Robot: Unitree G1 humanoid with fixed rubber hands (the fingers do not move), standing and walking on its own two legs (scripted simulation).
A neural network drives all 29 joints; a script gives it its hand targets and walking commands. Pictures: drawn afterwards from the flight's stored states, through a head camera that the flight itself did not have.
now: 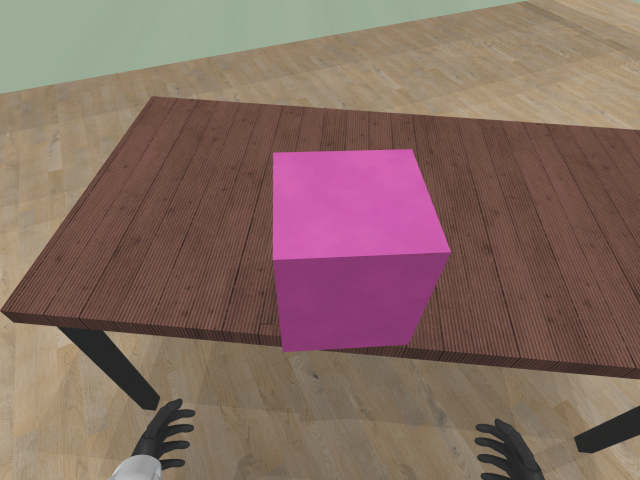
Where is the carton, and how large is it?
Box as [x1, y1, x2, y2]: [273, 149, 450, 351]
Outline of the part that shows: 411,149 273,153 273,265 283,351 393,345 408,343 450,252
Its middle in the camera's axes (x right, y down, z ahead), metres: +0.04 +0.03 +0.61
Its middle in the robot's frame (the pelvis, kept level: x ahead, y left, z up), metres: +0.43 -0.02 -0.01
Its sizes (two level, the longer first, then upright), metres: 0.210 0.200 0.250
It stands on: a table, 0.64 m high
